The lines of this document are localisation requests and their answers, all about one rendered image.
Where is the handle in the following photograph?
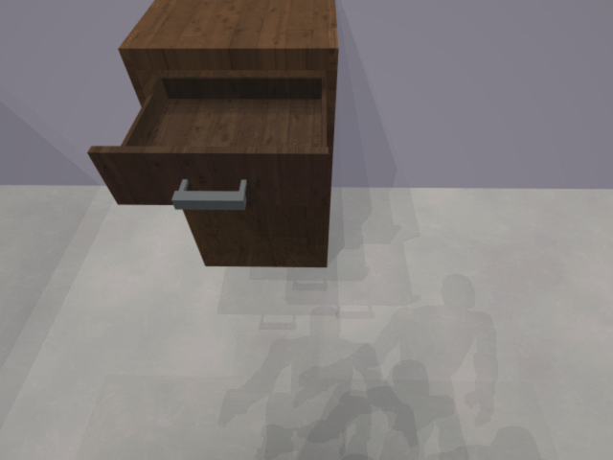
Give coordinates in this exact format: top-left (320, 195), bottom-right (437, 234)
top-left (171, 179), bottom-right (247, 210)

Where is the drawer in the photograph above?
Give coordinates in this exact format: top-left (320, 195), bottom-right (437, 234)
top-left (87, 77), bottom-right (329, 206)

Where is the cabinet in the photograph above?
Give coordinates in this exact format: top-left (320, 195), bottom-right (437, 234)
top-left (118, 0), bottom-right (339, 267)

